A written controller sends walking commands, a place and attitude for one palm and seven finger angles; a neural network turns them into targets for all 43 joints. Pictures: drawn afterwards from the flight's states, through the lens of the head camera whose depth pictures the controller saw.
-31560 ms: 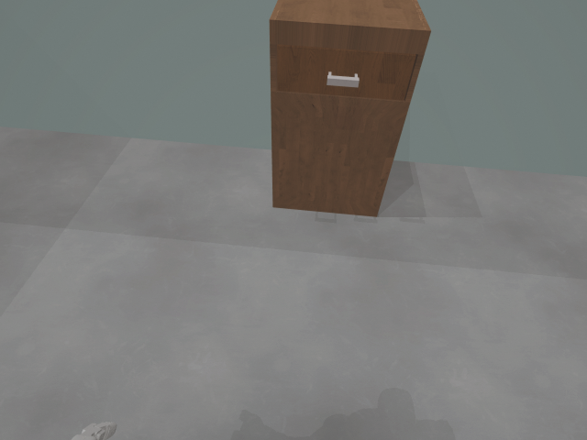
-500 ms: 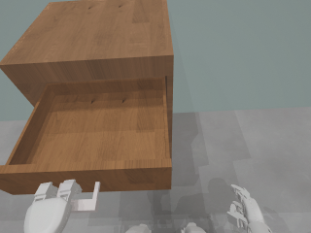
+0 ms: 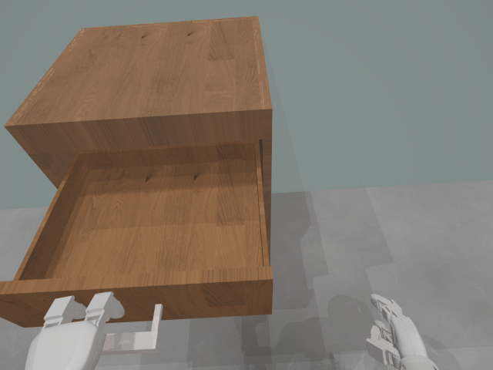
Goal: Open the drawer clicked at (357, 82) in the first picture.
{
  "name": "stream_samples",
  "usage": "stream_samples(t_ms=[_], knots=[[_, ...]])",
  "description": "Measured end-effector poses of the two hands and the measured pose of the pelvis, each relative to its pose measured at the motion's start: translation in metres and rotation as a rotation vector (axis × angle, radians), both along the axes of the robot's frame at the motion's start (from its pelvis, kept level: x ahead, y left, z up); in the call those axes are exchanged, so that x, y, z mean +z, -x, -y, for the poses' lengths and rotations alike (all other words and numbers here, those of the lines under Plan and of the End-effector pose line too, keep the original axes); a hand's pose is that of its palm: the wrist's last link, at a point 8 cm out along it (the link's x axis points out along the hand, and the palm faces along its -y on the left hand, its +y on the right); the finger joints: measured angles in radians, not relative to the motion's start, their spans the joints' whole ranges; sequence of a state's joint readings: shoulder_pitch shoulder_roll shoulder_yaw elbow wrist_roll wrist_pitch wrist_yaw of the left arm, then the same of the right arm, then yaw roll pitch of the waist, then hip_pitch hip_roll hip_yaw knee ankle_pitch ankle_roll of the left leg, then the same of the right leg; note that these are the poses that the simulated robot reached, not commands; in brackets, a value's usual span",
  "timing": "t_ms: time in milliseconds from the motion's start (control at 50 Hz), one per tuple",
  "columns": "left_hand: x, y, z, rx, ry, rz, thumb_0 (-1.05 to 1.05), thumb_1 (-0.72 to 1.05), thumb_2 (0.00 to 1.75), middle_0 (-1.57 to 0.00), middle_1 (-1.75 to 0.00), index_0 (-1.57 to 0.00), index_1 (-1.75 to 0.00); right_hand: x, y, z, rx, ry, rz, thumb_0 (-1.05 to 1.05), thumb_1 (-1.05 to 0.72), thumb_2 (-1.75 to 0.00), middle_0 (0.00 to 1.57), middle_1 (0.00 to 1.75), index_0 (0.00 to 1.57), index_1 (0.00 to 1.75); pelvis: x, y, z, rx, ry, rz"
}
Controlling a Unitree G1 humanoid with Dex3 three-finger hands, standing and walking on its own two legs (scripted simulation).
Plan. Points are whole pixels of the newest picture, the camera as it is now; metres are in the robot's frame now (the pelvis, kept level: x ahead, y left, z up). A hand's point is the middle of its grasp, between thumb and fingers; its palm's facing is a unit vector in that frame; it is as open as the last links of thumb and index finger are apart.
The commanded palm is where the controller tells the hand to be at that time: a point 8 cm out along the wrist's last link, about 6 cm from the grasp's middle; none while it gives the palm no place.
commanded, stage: lift the hand off the handle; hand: left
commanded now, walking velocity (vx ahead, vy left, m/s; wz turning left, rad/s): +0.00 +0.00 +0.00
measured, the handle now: (127, 327) +0.19 +0.22 -0.02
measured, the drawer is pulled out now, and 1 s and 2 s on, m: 0.30 0.30 0.30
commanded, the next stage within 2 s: draw the hand back to the body in 1.68 s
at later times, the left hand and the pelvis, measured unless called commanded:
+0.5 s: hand (77, 350) +0.14 +0.25 +0.03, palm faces -0.01 -0.10 -0.99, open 13.2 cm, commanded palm +0.13 +0.24 +0.10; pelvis +0.01 +0.01 +0.01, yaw +0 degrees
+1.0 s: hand (68, 325) +0.16 +0.25 +0.08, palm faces +0.09 -0.10 -0.99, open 13.6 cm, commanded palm +0.13 +0.24 +0.14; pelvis +0.01 +0.01 +0.03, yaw +0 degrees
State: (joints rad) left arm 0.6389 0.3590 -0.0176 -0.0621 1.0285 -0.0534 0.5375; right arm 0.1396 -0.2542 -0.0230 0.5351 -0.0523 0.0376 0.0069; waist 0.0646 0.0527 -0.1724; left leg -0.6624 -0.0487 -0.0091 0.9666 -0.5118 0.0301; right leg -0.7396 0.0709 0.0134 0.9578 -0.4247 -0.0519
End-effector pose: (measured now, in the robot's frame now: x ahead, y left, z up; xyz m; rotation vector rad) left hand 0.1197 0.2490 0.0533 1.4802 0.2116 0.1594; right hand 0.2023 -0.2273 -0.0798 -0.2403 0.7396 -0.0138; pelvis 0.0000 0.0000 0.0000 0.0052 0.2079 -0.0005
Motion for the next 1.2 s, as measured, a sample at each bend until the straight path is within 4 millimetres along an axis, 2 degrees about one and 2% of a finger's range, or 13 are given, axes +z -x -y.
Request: stream_samples(t_ms=[340,600,920,1040,1200], knots=[[0.017,-0.001,-0.004,-0.011,0.012,-0.023,0.0,-0.49,0.3,-0.32,-1.2,-0.44,-1.22,0.011,-0.006,-0.017,0.028,-0.028,0.006,0.01,-0.9,-0.9,0.2,0.3,0.2,0.3,0.01,-0.004,-0.004,-0.001,0.004,0.034],[0.039,-0.001,-0.005,-0.013,0.019,0.021,0.0,-0.49,0.3,-0.34,-1.21,-0.44,-1.23,0.018,-0.01,-0.019,0.034,-0.033,0.018,0.01,-0.9,-0.9,0.2,0.3,0.2,0.3,0.015,-0.008,-0.009,-0.004,0.008,0.054],[0.066,-0.005,0.0,-0.017,0.028,0.062,0.0,-0.49,0.3,-0.36,-1.22,-0.4,-1.23,0.027,-0.016,-0.036,0.069,-0.073,0.037,0.01,-0.9,-0.9,0.2,0.3,0.2,0.3,0.023,-0.01,-0.011,-0.005,0.009,0.089],[0.088,-0.016,0.0,-0.027,0.018,0.134,0.0,-0.49,0.3,-0.34,-1.21,-0.35,-1.21,0.032,-0.018,-0.037,0.062,-0.089,0.042,0.01,-0.9,-0.9,0.2,0.3,0.2,0.3,0.027,-0.012,-0.011,-0.01,0.011,0.102],[0.09,-0.016,-0.006,-0.001,0.034,0.054,0.0,-0.49,0.3,-0.32,-1.21,-0.32,-1.2,0.041,-0.021,-0.032,0.046,-0.082,0.037,0.01,-0.9,-0.9,0.2,0.3,0.2,0.3,0.035,-0.017,-0.01,-0.019,0.013,0.121]])
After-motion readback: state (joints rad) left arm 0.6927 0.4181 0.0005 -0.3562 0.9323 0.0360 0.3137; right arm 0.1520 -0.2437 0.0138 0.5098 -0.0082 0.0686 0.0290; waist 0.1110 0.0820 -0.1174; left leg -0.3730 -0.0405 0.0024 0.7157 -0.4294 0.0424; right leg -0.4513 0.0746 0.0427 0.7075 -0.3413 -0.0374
